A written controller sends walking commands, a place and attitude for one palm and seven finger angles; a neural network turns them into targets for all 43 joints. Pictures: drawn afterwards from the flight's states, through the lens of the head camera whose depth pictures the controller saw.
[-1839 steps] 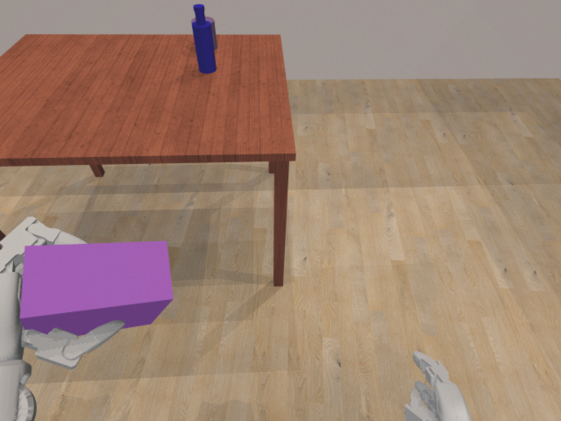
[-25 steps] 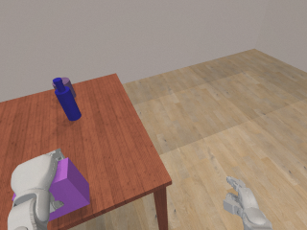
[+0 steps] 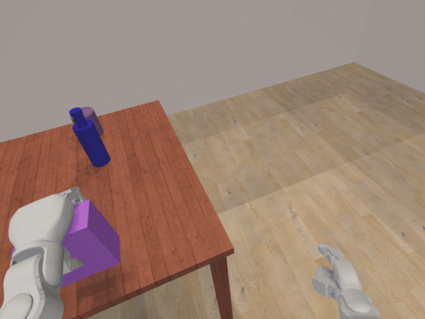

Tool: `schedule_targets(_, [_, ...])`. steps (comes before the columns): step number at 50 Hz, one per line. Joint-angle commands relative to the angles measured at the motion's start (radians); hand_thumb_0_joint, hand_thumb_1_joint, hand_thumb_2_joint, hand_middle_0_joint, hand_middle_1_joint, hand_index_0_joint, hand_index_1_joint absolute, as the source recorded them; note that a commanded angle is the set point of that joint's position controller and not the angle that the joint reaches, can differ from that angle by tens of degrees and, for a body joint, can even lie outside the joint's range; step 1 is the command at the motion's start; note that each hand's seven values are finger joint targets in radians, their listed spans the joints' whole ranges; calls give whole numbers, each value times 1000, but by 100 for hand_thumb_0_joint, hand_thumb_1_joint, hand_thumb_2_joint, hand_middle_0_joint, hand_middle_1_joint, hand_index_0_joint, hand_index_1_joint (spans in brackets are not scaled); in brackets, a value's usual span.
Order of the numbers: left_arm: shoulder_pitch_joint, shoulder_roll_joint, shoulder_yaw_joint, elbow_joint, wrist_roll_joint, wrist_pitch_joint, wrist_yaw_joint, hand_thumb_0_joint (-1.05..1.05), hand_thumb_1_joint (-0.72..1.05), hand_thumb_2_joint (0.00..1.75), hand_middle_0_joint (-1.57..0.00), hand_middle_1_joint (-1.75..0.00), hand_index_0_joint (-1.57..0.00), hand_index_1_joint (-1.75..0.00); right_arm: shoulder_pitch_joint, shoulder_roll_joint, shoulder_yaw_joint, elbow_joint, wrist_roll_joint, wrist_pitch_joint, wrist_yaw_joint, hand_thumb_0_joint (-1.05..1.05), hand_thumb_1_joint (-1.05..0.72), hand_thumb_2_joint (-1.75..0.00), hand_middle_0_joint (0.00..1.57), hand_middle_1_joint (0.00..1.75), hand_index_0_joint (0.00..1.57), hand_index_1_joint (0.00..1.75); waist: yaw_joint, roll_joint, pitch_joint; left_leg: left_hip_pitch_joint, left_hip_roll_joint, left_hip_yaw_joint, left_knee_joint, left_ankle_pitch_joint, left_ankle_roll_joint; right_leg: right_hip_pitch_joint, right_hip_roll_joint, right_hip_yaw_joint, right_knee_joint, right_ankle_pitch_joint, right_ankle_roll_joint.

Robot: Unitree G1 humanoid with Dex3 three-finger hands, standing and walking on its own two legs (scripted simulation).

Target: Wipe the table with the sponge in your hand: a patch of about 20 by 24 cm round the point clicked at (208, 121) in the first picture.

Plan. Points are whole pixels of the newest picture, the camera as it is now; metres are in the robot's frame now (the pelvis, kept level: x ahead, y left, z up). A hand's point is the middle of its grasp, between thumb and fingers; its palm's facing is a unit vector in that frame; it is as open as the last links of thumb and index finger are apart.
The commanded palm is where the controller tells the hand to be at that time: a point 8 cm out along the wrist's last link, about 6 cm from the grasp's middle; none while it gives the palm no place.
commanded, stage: lift the sponge slowly off the table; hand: left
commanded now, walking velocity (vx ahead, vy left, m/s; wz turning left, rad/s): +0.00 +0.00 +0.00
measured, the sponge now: (79, 250) +0.20 +0.30 +0.05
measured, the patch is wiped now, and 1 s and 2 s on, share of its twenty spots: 1.00 1.00 1.00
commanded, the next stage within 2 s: bring the sponge back beside the body in 0.28 s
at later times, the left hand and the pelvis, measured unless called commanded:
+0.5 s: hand (57, 234) +0.19 +0.30 +0.12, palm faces +0.13 -0.14 -0.98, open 10.6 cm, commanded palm +0.15 +0.30 +0.19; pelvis +0.00 +0.01 +0.00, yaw +0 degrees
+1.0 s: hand (60, 234) +0.19 +0.30 +0.11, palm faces +0.11 -0.15 -0.98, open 10.6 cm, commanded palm +0.15 +0.30 +0.19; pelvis -0.01 +0.01 +0.00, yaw +0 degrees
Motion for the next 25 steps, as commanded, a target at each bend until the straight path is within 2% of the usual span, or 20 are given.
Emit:
schedule_targets(1, [-178,302,231,-228,34,6,33,0,10,130,-120,-160,-120,-160,-262,-101,-26,-197,3,-52,-5,0,-90,-90,20,30,20,30,12,-59,-176,22,-41,-1,-27,259,59,56,-28,104,-62,280,-16])
schedule_targets(2, [-162,275,211,-243,25,6,28,0,10,130,-120,-160,-120,-160,-261,-94,-24,-205,6,-53,-2,0,-90,-90,20,30,20,30,10,-47,-178,13,-40,3,-23,269,59,65,-32,84,-49,296,-12])
schedule_targets(4, [-126,270,212,-267,15,7,18,0,10,130,-120,-160,-120,-160,-256,-95,-24,-206,5,-51,3,0,-90,-90,20,30,20,30,9,-46,-169,14,-39,4,-13,291,61,56,-33,79,-46,338,-11])
schedule_targets(5, [-116,276,218,-288,11,9,14,0,10,130,-120,-160,-120,-160,-254,-96,-24,-207,5,-49,5,0,-90,-90,20,30,20,30,9,-28,-169,15,-37,1,-12,293,60,54,-34,78,-46,340,-11])
schedule_targets(6, [-101,283,225,-302,10,16,10,0,10,130,-120,-160,-120,-160,-262,-95,-21,-215,4,-49,5,0,-90,-90,20,30,20,30,11,-19,-165,16,-36,-6,-20,286,58,49,-28,92,-49,319,-16])
schedule_targets(9, [-104,273,215,-321,3,17,3,0,10,130,-120,-160,-120,-160,-253,-94,-21,-217,7,-44,4,0,-90,-90,20,30,20,30,6,-39,-142,8,-29,-5,-21,271,59,30,-31,70,-52,283,-10])
schedule_targets(10, [-126,253,193,-316,4,18,2,0,10,130,-120,-160,-120,-160,-254,-92,-19,-218,7,-44,0,0,-90,-90,20,30,20,30,0,-45,-130,9,-27,-6,-27,259,59,16,-30,63,-57,258,-9])
schedule_targets(11, [-149,261,196,-322,13,20,1,0,10,130,-120,-160,-120,-160,-265,-93,-16,-222,8,-47,-2,0,-90,-90,20,30,20,30,-1,-34,-122,14,-25,-14,-37,244,56,1,-22,82,-65,220,-17])
schedule_targets(12, [-153,230,167,-335,15,14,2,0,10,130,-120,-160,-120,-160,-256,-90,-18,-226,9,-50,-4,0,-90,-90,20,30,20,30,-2,-42,-137,19,-24,-9,-35,246,58,8,-25,59,-59,213,-12])
schedule_targets(15, [-137,238,174,-340,20,9,9,0,10,130,-120,-160,-120,-160,-250,-91,-21,-220,4,-48,-4,0,-90,-90,20,30,20,30,5,-56,-156,27,-22,-10,-38,271,59,26,-28,54,-55,252,-13])
schedule_targets(16, [-142,261,192,-344,29,16,10,0,10,130,-120,-160,-120,-160,-268,-93,-17,-221,4,-48,-5,0,-90,-90,20,30,20,30,7,-43,-140,25,-21,-19,-49,255,56,18,-19,79,-64,217,-22])
schedule_targets(17, [-188,223,153,-358,30,12,12,0,10,130,-120,-160,-120,-160,-261,-87,-14,-224,5,-48,-5,0,-90,-90,20,30,20,30,-3,-45,-149,25,-20,-12,-50,253,55,25,-23,57,-59,213,-18])
schedule_targets(18, [-163,247,183,-325,30,14,18,0,10,130,-120,-160,-120,-160,-256,-89,-16,-214,4,-47,-5,0,-90,-90,20,30,20,30,7,-44,-142,23,-18,-15,-52,254,55,20,-21,57,-63,203,-20])
schedule_targets(20, [-188,238,170,-343,35,12,24,0,10,130,-120,-160,-120,-160,-259,-89,-17,-214,2,-43,-5,0,-90,-90,20,30,20,30,6,-48,-161,32,-19,-14,-54,261,55,32,-22,55,-62,216,-20])
schedule_targets(21, [-177,258,186,-351,43,22,27,0,10,130,-120,-160,-120,-160,-281,-89,-13,-221,1,-44,-5,0,-90,-90,20,30,20,30,13,-12,-153,29,-19,-20,-66,251,53,35,-15,80,-67,197,-29])
schedule_targets(22, [-167,234,171,-352,37,23,29,0,10,130,-120,-160,-120,-160,-270,-84,-12,-220,3,-45,-1,0,-90,-90,20,30,20,30,12,-5,-164,23,-18,-13,-63,255,51,47,-20,59,-57,199,-25])
schedule_targets(23, [-154,237,179,-327,32,27,30,0,10,130,-120,-160,-120,-160,-269,-85,-11,-213,3,-41,0,0,-90,-90,20,30,20,30,13,-31,-146,18,-17,-15,-65,251,50,37,-19,59,-64,194,-25])
schedule_targets(24, [-165,223,164,-327,28,30,29,0,10,130,-120,-160,-120,-160,-271,-86,-10,-211,3,-37,2,0,-90,-90,20,30,20,30,8,-27,-142,16,-14,-15,-71,244,49,34,-19,53,-67,186,-23])
schedule_targets(25, [-159,226,169,-321,19,34,30,0,10,130,-120,-160,-120,-160,-274,-85,-10,-214,4,-36,2,0,-90,-90,20,30,20,30,12,-35,-129,10,-15,-14,-71,236,50,29,-21,50,-70,179,-21])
